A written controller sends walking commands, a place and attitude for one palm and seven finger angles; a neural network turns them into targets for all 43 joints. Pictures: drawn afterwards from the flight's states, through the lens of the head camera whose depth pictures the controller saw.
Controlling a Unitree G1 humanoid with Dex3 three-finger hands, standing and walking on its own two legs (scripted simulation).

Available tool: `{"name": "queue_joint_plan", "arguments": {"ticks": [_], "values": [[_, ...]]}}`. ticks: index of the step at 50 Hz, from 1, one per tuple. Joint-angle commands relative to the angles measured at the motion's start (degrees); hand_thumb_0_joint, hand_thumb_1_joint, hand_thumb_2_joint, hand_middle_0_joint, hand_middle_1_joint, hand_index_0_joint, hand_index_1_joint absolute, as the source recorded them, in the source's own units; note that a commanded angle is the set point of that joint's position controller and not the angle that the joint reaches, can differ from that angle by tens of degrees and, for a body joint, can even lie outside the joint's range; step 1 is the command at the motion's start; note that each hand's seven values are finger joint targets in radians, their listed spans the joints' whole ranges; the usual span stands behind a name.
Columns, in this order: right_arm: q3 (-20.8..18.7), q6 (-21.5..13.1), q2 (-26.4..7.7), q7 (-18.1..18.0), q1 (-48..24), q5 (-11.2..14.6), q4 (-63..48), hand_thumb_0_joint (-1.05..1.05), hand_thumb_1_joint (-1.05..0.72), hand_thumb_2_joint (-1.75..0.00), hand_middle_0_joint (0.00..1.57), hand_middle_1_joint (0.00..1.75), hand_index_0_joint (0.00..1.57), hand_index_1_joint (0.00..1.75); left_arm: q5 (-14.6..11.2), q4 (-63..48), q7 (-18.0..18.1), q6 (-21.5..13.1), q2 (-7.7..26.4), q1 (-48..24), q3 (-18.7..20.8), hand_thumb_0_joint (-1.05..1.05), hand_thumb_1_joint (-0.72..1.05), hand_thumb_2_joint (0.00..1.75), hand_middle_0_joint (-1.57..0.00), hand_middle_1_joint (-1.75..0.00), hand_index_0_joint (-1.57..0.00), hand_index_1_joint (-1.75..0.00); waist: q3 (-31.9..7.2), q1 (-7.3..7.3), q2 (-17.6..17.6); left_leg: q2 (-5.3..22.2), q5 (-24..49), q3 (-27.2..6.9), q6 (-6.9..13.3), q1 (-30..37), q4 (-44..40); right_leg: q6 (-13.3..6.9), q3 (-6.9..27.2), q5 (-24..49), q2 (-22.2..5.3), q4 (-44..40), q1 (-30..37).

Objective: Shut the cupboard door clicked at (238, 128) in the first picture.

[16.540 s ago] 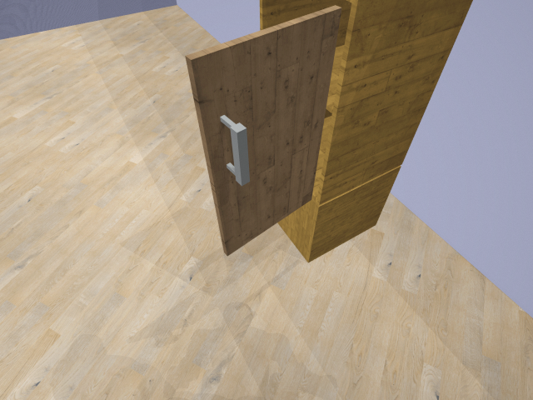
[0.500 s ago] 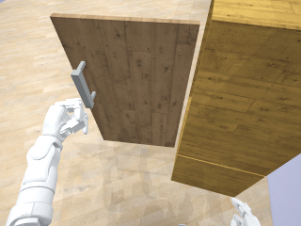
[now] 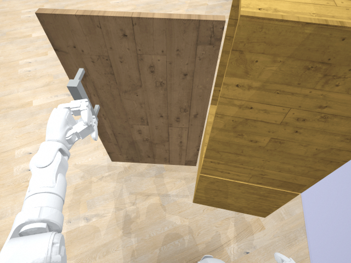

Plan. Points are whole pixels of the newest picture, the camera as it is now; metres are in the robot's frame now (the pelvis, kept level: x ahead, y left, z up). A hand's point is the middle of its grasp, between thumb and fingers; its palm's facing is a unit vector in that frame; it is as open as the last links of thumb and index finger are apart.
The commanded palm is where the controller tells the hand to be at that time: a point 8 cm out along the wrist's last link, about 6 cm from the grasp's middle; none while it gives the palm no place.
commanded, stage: bring the fist close to the handle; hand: left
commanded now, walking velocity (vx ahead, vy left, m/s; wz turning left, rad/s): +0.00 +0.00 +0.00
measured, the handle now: (87, 98) +0.48 +0.22 +0.08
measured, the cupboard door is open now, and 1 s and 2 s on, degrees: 98 85 70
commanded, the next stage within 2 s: push the door shut along its arc in 0.12 s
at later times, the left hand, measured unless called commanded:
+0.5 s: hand (92, 119) +0.41 +0.19 +0.09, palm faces -0.12 -0.99 -0.01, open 3.1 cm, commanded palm +0.40 +0.24 +0.09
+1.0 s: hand (109, 99) +0.47 +0.17 +0.09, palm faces -0.24 -0.97 -0.01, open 3.1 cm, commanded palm +0.47 +0.22 +0.09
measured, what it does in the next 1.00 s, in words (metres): stands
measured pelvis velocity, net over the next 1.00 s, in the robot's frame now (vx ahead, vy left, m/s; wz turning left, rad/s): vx -0.01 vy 0.01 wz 0.01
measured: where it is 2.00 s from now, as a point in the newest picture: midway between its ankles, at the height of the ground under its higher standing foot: outside the picture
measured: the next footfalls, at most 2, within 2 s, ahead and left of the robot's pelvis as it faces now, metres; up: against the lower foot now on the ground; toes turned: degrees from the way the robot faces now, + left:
none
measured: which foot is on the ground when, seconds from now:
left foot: down 0.00-1.00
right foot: down 0.00-1.00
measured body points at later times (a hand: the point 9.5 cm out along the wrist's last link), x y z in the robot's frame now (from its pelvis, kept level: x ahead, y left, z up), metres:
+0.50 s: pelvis -0.01 +0.01 +0.00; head +0.06 +0.01 +0.44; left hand +0.41 +0.25 +0.09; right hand +0.11 -0.25 -0.11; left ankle -0.04 +0.09 -0.71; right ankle +0.03 -0.10 -0.71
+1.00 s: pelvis -0.01 +0.01 -0.01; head +0.09 +0.01 +0.42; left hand +0.48 +0.22 +0.09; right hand +0.00 -0.27 -0.13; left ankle -0.04 +0.09 -0.71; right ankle +0.03 -0.10 -0.71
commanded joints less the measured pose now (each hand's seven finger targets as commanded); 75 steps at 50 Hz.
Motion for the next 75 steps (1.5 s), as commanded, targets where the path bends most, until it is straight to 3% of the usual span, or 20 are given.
{"name": "queue_joint_plan", "arguments": {"ticks": [1,7,12,14,16,18,22,29,34,38,40,45,49,55,61,64,66,69,71,75], "values": [[-3.4,-2.5,-7.6,-0.5,0.8,0.1,-7.1,0.0,-0.9,-0.9,0.2,0.3,0.2,0.3,-1.1,-15.3,0.7,-4.5,14.2,-18.2,4.6,0.0,0.9,0.9,-1.3,-1.5,-1.3,-1.5,-22.0,1.85,1.5,1.4,22.4,-3.4,-1.4,1.9,-5.9,0.4,3.9,20.0,-0.9,-2.1,20.2],[-3.3,-2.4,-7.5,-0.3,0.4,0.3,-6.8,0.0,-0.9,-0.9,0.2,0.3,0.2,0.3,-1.4,-16.1,0.3,-4.0,9.7,-18.0,0.5,0.0,0.9,0.9,-1.3,-1.5,-1.3,-1.5,-18.8,0.57,2.2,1.7,23.3,-3.9,-1.7,3.4,-6.3,0.5,3.1,19.1,-0.6,-2.7,17.0],[-3.2,-2.3,-7.5,-0.3,0.0,0.3,-6.9,0.0,-0.9,-0.9,0.2,0.3,0.2,0.3,-1.2,-15.4,0.6,-3.5,10.2,-17.9,0.9,0.0,0.9,0.9,-1.3,-1.5,-1.3,-1.5,-18.0,0.75,1.5,1.6,21.5,-4.3,-1.9,3.4,-6.5,0.2,2.7,17.4,-0.6,-2.8,16.4],[-3.1,-2.0,-7.8,-0.6,-0.1,0.3,-6.5,0.0,-0.9,-0.9,0.2,0.3,0.2,0.3,-0.5,-15.2,0.5,-3.9,12.1,-22.5,1.0,0.0,0.9,0.9,-1.3,-1.5,-1.3,-1.5,-17.1,-0.23,0.9,1.8,20.0,-4.6,-1.7,3.0,-6.4,0.3,2.9,16.5,-0.7,-2.8,15.6],[-2.8,-2.0,-7.7,-0.8,-0.1,0.4,-5.8,0.0,-0.9,-0.9,0.2,0.3,0.2,0.3,-0.4,-12.5,0.0,-3.8,10.3,-28.2,-1.3,0.0,0.9,0.9,-1.3,-1.5,-1.3,-1.5,-15.7,-1.65,1.4,1.7,17.6,-5.1,-1.9,3.5,-6.1,0.3,2.8,14.1,-0.6,-2.9,12.6],[-2.7,-1.6,-8.2,-1.1,0.5,0.2,-5.3,0.0,-0.9,-0.9,0.2,0.3,0.2,0.3,-0.1,-9.4,-0.3,-4.1,12.6,-31.1,-0.3,0.0,0.9,0.9,-1.3,-1.5,-1.3,-1.5,-16.7,-1.7,0.3,1.6,16.0,-5.2,-1.6,2.9,-5.8,0.2,2.9,12.5,-0.7,-2.6,12.9],[-2.5,-1.8,-8.2,-1.1,1.2,0.1,-4.6,0.0,-0.9,-0.9,0.2,0.3,0.2,0.3,0.2,-4.6,-1.9,-4.7,11.9,-34.0,-1.4,0.0,0.9,0.9,-1.3,-1.5,-1.3,-1.5,-19.9,-1.51,4.2,1.8,22.7,-6.5,-2.8,6.0,-4.6,-0.2,2.4,15.1,-0.8,-1.1,10.6],[-2.6,-1.0,-9.1,-0.7,3.0,0.0,-3.5,0.0,-0.9,-0.9,0.2,0.3,0.2,0.3,0.1,2.0,-4.3,-5.8,11.0,-41.3,-3.7,0.0,0.9,0.9,-1.3,-1.5,-1.3,-1.5,-20.1,-3.71,1.1,1.8,21.0,-6.6,-2.2,3.3,-3.3,0.2,2.6,14.4,-0.6,-0.5,8.4],[-2.9,-0.6,-9.6,-0.8,4.6,-0.2,-2.6,0.0,-0.9,-0.9,0.2,0.3,0.2,0.3,0.5,3.2,-5.4,-6.2,13.1,-46.1,-3.0,0.0,0.9,0.9,-1.3,-1.5,-1.3,-1.5,-23.7,-4.22,4.7,1.8,22.6,-7.1,-2.4,4.6,-2.1,0.0,2.7,14.5,-0.5,0.4,6.9],[-2.9,-0.1,-10.3,-1.0,6.3,-0.4,-1.5,0.0,-0.9,-0.9,0.2,0.3,0.2,0.3,0.4,6.9,-6.0,-5.8,15.2,-48.4,-1.7,0.0,0.9,0.9,-1.3,-1.5,-1.3,-1.5,-22.6,-5.37,1.0,1.7,20.6,-7.2,-1.7,1.7,-1.7,0.1,2.5,14.1,-0.1,0.3,6.8],[-2.8,-0.1,-10.2,-0.9,6.3,-0.4,-1.2,0.0,-0.9,-0.9,0.2,0.3,0.2,0.3,0.9,7.0,-6.4,-5.7,14.0,-51.2,-3.4,0.0,0.9,0.9,-1.3,-1.5,-1.3,-1.5,-23.0,-6.11,3.5,1.7,19.5,-7.2,-1.8,2.5,-1.6,0.2,2.8,12.9,-0.2,0.2,5.0],[-2.7,0.4,-11.0,-1.2,8.0,-0.5,-0.5,0.0,-0.9,-0.9,0.2,0.3,0.2,0.3,1.4,10.6,-7.2,-5.3,20.0,-53.7,0.3,0.0,0.9,0.9,-1.3,-1.5,-1.3,-1.5,-23.2,-6.75,1.5,1.5,16.5,-6.6,-1.1,-2.1,-0.9,0.3,3.5,12.8,-0.1,0.2,6.6],[-2.9,0.5,-11.2,-1.1,9.0,-0.8,-0.7,0.0,-0.9,-0.9,0.2,0.3,0.2,0.3,1.8,10.1,-8.4,-5.4,22.2,-55.2,1.3,0.0,0.9,0.9,-1.3,-1.5,-1.3,-1.5,-27.4,-6.42,5.6,1.5,19.1,-6.4,-1.2,-0.4,0.2,0.2,3.8,14.6,0.0,1.0,6.7],[-2.6,1.3,-11.5,-1.2,10.2,-0.8,-0.6,0.0,-0.9,-0.9,0.2,0.3,0.2,0.3,2.2,15.3,-9.2,-3.4,22.7,-55.7,1.2,0.0,0.9,0.9,-1.3,-1.5,-1.3,-1.5,-23.6,-7.8,2.4,1.6,17.9,-5.9,-0.8,-4.6,1.0,0.5,3.6,14.6,0.4,1.0,5.2],[-2.9,1.4,-11.6,-1.3,11.4,-1.1,-0.1,0.0,-0.9,-0.9,0.2,0.3,0.2,0.3,3.1,14.6,-10.0,-3.1,23.4,-61.0,0.5,0.0,0.9,0.9,-1.3,-1.5,-1.3,-1.5,-28.1,-9.02,5.4,1.7,20.7,-6.2,-0.8,-1.9,2.9,0.5,3.7,16.2,0.6,2.0,3.4],[-2.8,1.6,-12.1,-1.6,11.8,-1.2,0.2,0.0,-0.9,-0.9,0.2,0.3,0.2,0.3,3.0,15.6,-10.8,-2.6,26.1,-62.5,2.1,0.0,0.9,0.9,-1.3,-1.5,-1.3,-1.5,-28.0,-9.31,4.5,1.8,21.0,-6.0,-0.7,-3.3,3.6,0.5,3.7,17.3,0.8,2.4,3.8],[-2.7,1.6,-11.8,-1.5,11.7,-1.3,0.2,0.0,-0.9,-0.9,0.2,0.3,0.2,0.3,3.3,16.4,-11.0,-2.0,23.6,-63.2,-0.2,0.0,0.9,0.9,-1.3,-1.5,-1.3,-1.5,-27.6,-9.78,5.7,1.7,20.9,-6.0,-0.8,-3.2,4.0,0.5,3.5,16.8,0.8,2.6,2.1],[-2.7,1.9,-12.2,-1.7,12.3,-1.5,0.4,0.0,-0.9,-0.9,0.2,0.3,0.2,0.3,3.7,16.7,-10.8,-1.7,27.5,-65.0,2.4,0.0,0.9,0.9,-1.3,-1.5,-1.3,-1.5,-29.2,-9.86,5.6,1.8,22.4,-6.1,-0.8,-3.6,4.9,0.4,3.4,18.0,1.0,3.5,2.6],[-2.7,1.9,-12.0,-1.7,12.3,-1.5,0.5,0.0,-0.9,-0.9,0.2,0.3,0.2,0.3,4.1,17.7,-11.0,-1.3,26.2,-66.3,0.9,0.0,0.9,0.9,-1.3,-1.5,-1.3,-1.5,-28.0,-10.95,4.7,1.8,21.1,-5.9,-0.6,-5.0,5.4,0.7,3.6,17.5,1.0,3.3,1.7],[-2.5,2.0,-12.1,-1.6,12.8,-1.7,0.4,0.0,-0.9,-0.9,0.2,0.3,0.2,0.3,5.0,18.3,-10.8,-1.0,27.8,-68.0,1.5,0.0,0.9,0.9,-1.3,-1.5,-1.3,-1.5,-29.9,-10.98,7.4,1.9,23.0,-6.1,-0.9,-4.2,6.6,0.4,3.3,18.4,1.3,4.6,0.6]]}}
